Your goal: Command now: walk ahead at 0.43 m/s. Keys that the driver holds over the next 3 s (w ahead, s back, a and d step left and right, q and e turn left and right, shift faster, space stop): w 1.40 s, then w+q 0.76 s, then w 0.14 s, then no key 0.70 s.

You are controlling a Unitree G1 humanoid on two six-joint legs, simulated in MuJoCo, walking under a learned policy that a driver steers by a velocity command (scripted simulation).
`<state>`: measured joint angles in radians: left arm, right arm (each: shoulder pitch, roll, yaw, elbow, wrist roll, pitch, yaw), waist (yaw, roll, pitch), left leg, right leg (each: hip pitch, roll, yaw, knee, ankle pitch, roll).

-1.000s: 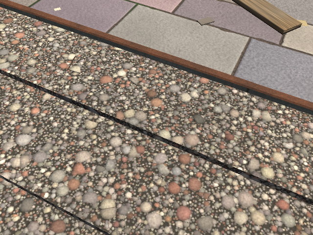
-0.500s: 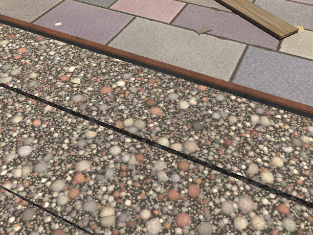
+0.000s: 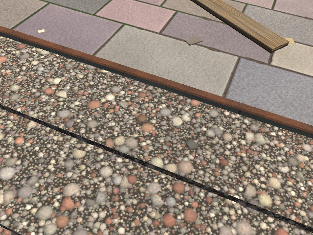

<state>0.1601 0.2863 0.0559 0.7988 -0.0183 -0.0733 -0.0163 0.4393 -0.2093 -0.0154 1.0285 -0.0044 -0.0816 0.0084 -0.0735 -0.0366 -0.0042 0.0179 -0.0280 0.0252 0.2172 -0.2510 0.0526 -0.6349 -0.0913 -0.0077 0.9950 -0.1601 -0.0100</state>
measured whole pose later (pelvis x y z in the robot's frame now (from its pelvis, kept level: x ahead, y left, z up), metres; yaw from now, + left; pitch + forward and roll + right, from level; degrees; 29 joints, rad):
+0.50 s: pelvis +0.27 -0.05 +0.04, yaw +1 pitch +0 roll -2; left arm 0.37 0.24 0.05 0.95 0.00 -0.10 -0.01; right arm 0.14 -0.29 -0.05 0.84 0.01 -0.07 -0.01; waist 0.04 0.04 0.00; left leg -0.70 0.14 -0.05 1.02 -0.11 0.03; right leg -0.12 0.07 -0.10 0.25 -0.15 -0.07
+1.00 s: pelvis +0.55 +0.04 +0.04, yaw +0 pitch +1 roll +1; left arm 0.17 0.30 0.05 0.89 -0.01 -0.07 0.00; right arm 0.31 -0.25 -0.04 0.90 -0.01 -0.10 0.03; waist -0.04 -0.05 0.01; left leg -0.16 -0.06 0.08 0.29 -0.14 0.07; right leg -0.63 -0.12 0.03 1.10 -0.22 -0.03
